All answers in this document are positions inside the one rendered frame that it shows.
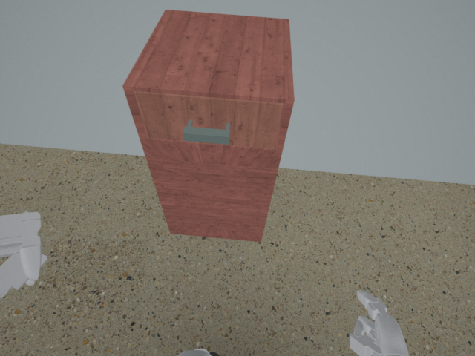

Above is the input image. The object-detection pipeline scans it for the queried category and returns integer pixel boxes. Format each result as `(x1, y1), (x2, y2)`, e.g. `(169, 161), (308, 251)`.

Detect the cabinet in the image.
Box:
(123, 10), (295, 242)

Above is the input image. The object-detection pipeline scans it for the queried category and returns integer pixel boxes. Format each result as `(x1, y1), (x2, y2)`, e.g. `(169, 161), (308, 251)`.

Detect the robot left hand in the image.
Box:
(0, 211), (47, 301)

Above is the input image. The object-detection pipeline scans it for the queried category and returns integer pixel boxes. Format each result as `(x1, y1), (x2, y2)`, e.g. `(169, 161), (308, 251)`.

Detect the drawer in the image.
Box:
(134, 91), (284, 149)

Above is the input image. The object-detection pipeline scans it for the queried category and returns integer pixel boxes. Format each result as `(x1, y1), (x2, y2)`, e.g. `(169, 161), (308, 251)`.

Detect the robot right hand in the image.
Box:
(350, 290), (409, 356)

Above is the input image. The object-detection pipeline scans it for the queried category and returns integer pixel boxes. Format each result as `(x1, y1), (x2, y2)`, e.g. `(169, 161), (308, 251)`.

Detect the handle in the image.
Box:
(183, 120), (230, 145)

